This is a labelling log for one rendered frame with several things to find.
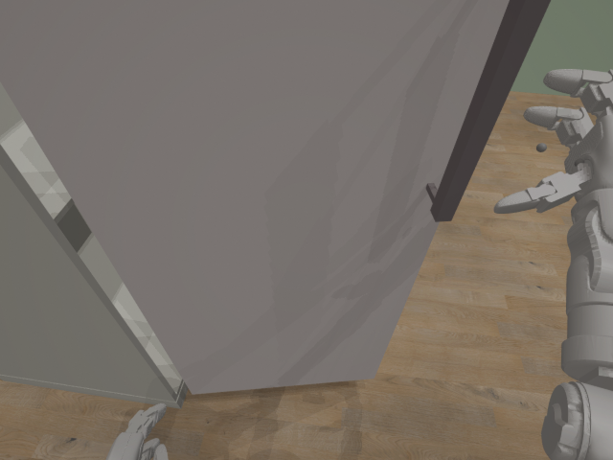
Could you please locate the robot left hand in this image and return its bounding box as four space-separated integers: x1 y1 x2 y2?
105 403 169 460

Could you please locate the robot right forearm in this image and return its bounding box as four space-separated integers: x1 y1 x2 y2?
561 188 613 391

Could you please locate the robot right hand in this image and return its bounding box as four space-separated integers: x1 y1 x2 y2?
494 69 613 214

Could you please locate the handle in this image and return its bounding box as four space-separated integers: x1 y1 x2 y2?
426 0 551 222

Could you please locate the right robot upper arm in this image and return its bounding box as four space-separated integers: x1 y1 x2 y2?
541 381 613 460

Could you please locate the fridge door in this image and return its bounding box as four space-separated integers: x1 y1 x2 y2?
0 0 510 395

